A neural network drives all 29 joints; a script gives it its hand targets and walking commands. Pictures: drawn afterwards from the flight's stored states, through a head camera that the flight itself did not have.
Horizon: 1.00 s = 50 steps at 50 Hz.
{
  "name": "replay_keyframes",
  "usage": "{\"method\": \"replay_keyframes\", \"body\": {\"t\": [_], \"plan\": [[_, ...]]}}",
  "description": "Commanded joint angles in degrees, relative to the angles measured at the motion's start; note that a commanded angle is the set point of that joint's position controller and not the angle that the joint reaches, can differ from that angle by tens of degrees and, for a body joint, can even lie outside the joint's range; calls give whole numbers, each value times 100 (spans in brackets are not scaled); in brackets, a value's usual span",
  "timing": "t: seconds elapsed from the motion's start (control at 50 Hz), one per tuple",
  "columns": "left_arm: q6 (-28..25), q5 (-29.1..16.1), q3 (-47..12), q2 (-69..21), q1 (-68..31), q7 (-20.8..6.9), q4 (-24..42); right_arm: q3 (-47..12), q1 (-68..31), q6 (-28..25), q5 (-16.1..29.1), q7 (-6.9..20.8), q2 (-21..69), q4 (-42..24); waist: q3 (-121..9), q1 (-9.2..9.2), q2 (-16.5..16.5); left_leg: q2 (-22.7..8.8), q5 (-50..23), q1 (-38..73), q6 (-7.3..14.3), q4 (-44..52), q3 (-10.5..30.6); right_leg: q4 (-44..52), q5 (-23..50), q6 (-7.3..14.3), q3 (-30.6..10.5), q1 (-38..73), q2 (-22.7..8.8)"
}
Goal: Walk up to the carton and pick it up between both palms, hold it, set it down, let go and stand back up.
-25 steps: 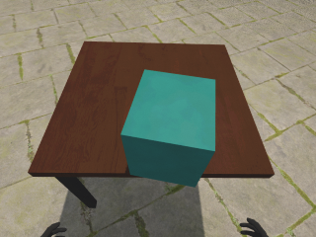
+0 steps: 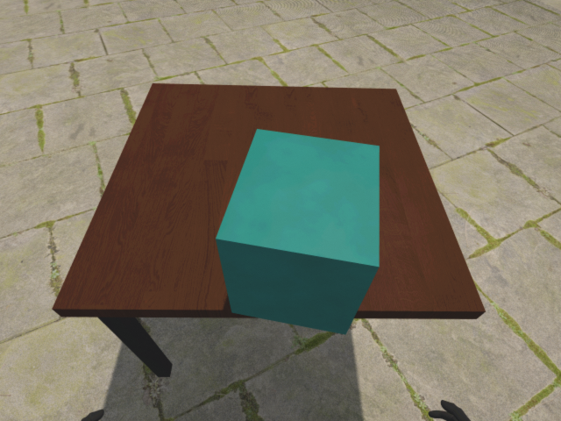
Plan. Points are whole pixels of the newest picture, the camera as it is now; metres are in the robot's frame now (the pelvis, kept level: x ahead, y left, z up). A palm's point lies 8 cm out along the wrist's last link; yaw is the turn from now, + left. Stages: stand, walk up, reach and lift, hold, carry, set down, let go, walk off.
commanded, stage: stand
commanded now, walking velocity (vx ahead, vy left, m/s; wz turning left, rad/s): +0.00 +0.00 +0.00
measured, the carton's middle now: (302, 233) +0.42 -0.03 -0.02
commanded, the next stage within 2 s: none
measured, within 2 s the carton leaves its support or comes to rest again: neither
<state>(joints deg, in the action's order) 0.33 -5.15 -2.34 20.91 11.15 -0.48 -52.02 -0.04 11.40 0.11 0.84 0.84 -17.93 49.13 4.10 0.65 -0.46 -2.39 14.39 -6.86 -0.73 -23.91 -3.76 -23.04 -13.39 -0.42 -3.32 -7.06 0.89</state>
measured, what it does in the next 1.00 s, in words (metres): stands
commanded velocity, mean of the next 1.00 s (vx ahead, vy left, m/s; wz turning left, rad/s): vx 0.00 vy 0.00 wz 0.00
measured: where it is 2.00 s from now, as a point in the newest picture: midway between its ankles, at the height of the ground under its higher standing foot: outside the picture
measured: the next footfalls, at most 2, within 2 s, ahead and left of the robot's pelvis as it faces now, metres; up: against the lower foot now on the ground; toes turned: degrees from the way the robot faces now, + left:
none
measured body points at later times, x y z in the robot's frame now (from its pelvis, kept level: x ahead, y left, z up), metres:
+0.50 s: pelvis +0.00 +0.00 +0.00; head +0.00 +0.00 +0.45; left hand +0.08 +0.30 -0.12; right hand +0.10 -0.28 -0.12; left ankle -0.01 +0.12 -0.74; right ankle -0.01 -0.13 -0.74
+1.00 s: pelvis +0.00 +0.00 +0.00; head +0.00 -0.01 +0.45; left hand +0.07 +0.30 -0.12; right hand +0.10 -0.28 -0.13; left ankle -0.01 +0.12 -0.74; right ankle -0.01 -0.13 -0.74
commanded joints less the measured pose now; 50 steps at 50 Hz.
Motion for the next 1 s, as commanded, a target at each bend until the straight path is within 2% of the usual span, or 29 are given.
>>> {"method": "replay_keyframes", "body": {"t": [0.0, 0.06, 0.08, 0.1, 0.14, 0.2, 0.28, 0.32, 0.34, 0.4, 0.46, 0.52, 0.54, 0.56, 0.58, 0.62, 0.64, 0.66, 0.68, 0.7, 0.72, 0.74, 0.76, 0.8, 0.9, 0.92, 0.94, 0.96, 0.98], "plan": [[-191, 700, 431, 1241, -159, 82, 159, 328, -169, -138, -167, -136, -1253, -7, -876, -134, -19, -525, -1568, 497, 263, 398, 688, 197, 1547, 226, -303, 47, -570], [-190, 677, 363, 1157, 4, 37, 16, 393, -147, -138, -164, -116, -1371, -14, -586, -35, -507, -509, -1476, 318, 216, 521, 616, 263, 1373, 172, -288, 66, -581], [-233, 635, 382, 1207, -207, 46, 62, 356, -62, -114, -165, -127, -1225, 104, -700, -212, -425, -414, -1719, 394, 178, 553, 603, 239, 1685, 235, -406, 178, -648], [-233, 629, 415, 1190, -56, 49, 73, 346, -290, -176, -145, -115, -1333, -53, -537, 12, -332, -470, -1523, 50, 237, 502, 597, 195, 1576, 200, -339, 270, -630], [-218, 714, 416, 1225, -390, 126, 20, 342, -11, -146, -189, -133, -1267, 138, -308, -105, -49, -513, -1274, 212, 269, 602, 760, 259, 1260, 253, -408, -32, -663], [-189, 637, 377, 1128, -211, 87, -49, 317, -268, -147, -136, -146, -1369, 91, -546, -157, -600, -497, -1060, 366, 261, 526, 634, 413, 1562, 248, -524, -24, -693], [-166, 694, 447, 1264, -639, 22, 94, 279, -184, -115, -228, -169, -1253, 206, -266, -256, -266, -449, -609, -41, 182, 760, 670, 381, 1171, 129, -357, -116, -537], [-166, 609, 442, 1212, -238, 72, -109, 321, -442, -139, -147, -129, -1353, 52, -418, -60, -371, -492, -732, 68, 227, 710, 700, 368, 875, 199, -420, -85, -585], [-191, 704, 397, 1120, -438, 49, -104, 373, -210, -157, -142, -92, -1412, 81, -218, -262, -304, -526, -862, 229, 218, 605, 679, 453, 1139, 186, -432, -227, -576], [-193, 547, 418, 1311, -266, 64, -74, 289, -40, -154, -97, -145, -1307, 147, -482, -140, -270, -556, -1607, 263, 241, 639, 684, 259, 1600, 189, -442, 68, -679], [-211, 645, 361, 1067, -302, 63, -153, 339, -367, -184, -206, -214, -1446, 148, -572, -69, -442, -456, -1384, 323, 209, 601, 636, 404, 1488, 181, -477, 175, -662], [-172, 641, 399, 1149, -335, 113, -116, 315, -259, -193, -173, -146, -1316, 157, -294, -121, -53, -510, -1413, 206, 175, 562, 658, 464, 1638, 200, -380, -6, -658], [-178, 604, 377, 1173, -545, 88, -57, 268, -280, -196, -165, -154, -1244, 128, -430, -273, -432, -524, -1221, 309, 185, 644, 618, 447, 1563, 176, -478, -38, -728], [-182, 623, 472, 1300, -266, 87, -152, 314, -268, -143, -260, -168, -1311, 215, -648, -43, -269, -466, -1198, 283, 220, 663, 563, 389, 1322, 220, -385, 226, -632], [-182, 676, 388, 1095, -211, 75, -255, 331, -427, -154, -258, -182, -1277, 92, -747, -115, -663, -502, -1263, 326, 239, 640, 546, 445, 1471, 187, -345, 304, -648], [-174, 660, 428, 1347, -492, 143, -208, 265, -427, -177, -200, -174, -1116, 112, -475, -127, 6, -548, -1251, 155, 282, 783, 680, 460, 1245, 253, -498, 100, -639], [-167, 656, 403, 1168, -377, 116, -97, 285, -455, -191, -171, -140, -1289, 111, -375, 16, -375, -504, -1098, -4, 226, 660, 633, 450, 1362, 259, -444, 165, -668], [-168, 687, 426, 1266, -617, 84, -102, 303, -385, -187, -193, -180, -1255, 118, -151, -207, -359, -446, -922, -78, 210, 808, 665, 495, 1239, 221, -456, 9, -617], [-147, 675, 388, 1203, -336, 92, -227, 318, -576, -181, -200, -160, -1255, 141, -399, -50, -396, -526, -935, 196, 217, 790, 706, 466, 1186, 189, -279, 68, -635], [-200, 670, 324, 1046, -650, 21, -47, 306, -509, -150, -163, -142, -1150, -41, -698, -250, -646, -518, -1225, 262, 236, 635, 591, 417, 1337, 181, -324, 143, -661], [-206, 656, 417, 1329, -494, 76, -240, 347, -341, -149, -178, -147, -1265, 138, -346, -73, -231, -566, -1382, 205, 252, 714, 770, 388, 1298, 229, -402, 58, -642], [-199, 585, 379, 1182, -397, 100, -267, 335, -304, -183, -206, -151, -1382, 165, -311, -86, -396, -504, -1194, 147, 267, 715, 721, 462, 1299, 178, -450, 30, -690], [-191, 672, 374, 1250, -354, 107, -272, 307, -126, -138, -194, -147, -1248, 162, -611, -134, 53, -589, -1528, 590, 209, 724, 677, 358, 1365, 242, -273, 12, -661], [-229, 647, 378, 1244, -262, 54, -299, 307, -231, -197, -169, -182, -1329, 210, -321, -43, -130, -513, -1019, 147, 254, 632, 627, 551, 1325, 252, -511, 97, -716], [-211, 651, 363, 1144, -176, 106, -358, 395, -366, -206, -167, -132, -1472, 152, -473, -57, -503, -547, -1387, 387, 224, 696, 668, 478, 1708, 223, -428, 69, -712], [-222, 640, 360, 977, -398, 112, -287, 395, -274, -204, -121, -144, -1496, 172, -597, -89, -381, -491, -1428, 372, 230, 676, 642, 397, 1785, 207, -422, 100, -647], [-218, 729, 432, 1239, -517, 143, -195, 311, -476, -210, -196, -133, -1364, 192, -637, 0, 292, -590, -1384, 368, 277, 648, 654, 344, 1632, 229, -300, 70, -646], [-222, 673, 415, 1332, -501, 140, -252, 341, -444, -199, -173, -120, -1278, 136, -529, -155, -23, -522, -1516, 499, 203, 599, 635, 444, 1951, 196, -348, -35, -653], [-195, 637, 392, 1273, -279, 128, -317, 352, -401, -168, -229, -116, -1330, 179, -660, -54, -352, -525, -1577, 543, 261, 605, 560, 431, 1865, 174, -380, 191, -660]]}}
